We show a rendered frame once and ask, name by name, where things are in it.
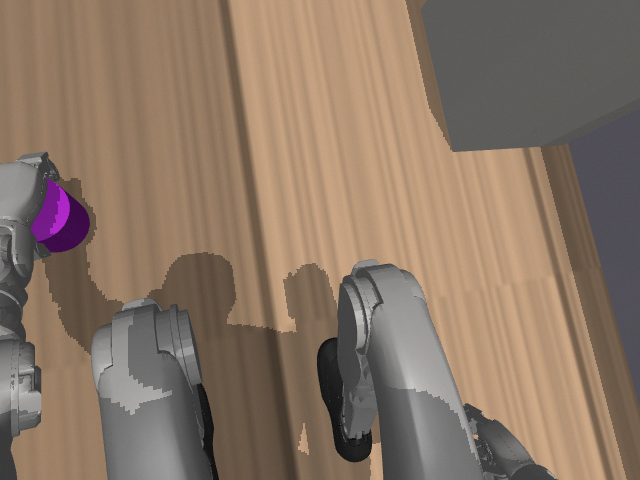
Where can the left robot arm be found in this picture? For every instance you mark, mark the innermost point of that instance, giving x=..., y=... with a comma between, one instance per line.
x=20, y=379

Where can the right robot foot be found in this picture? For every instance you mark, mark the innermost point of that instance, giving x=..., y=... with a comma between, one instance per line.
x=331, y=386

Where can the mug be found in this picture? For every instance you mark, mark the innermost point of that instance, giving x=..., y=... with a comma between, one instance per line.
x=62, y=223

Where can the right robot hand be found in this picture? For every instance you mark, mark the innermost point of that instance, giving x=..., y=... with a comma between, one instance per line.
x=500, y=453

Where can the left robot hand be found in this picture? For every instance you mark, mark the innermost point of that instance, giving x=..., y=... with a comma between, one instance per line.
x=23, y=189

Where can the right robot arm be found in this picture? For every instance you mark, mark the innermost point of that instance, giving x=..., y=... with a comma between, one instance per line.
x=533, y=472

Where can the left robot foot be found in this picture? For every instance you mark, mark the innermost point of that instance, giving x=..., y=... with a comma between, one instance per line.
x=208, y=434

